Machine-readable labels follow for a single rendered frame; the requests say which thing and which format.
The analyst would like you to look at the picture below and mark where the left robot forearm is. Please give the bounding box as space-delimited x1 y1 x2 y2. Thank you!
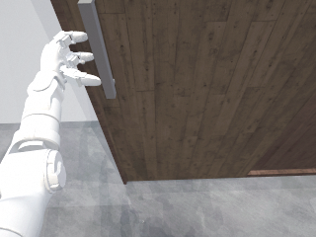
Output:
0 70 65 196

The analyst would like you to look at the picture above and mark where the robot left hand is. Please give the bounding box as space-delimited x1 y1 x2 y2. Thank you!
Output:
40 31 102 88

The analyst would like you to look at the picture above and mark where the wardrobe door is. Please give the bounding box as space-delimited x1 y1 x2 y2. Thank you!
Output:
60 0 316 182
252 93 316 171

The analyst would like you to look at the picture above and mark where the left robot upper arm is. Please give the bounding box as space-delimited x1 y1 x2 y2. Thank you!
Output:
0 148 66 237

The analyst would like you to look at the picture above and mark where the handle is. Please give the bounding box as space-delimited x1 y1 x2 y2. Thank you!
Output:
77 0 117 99

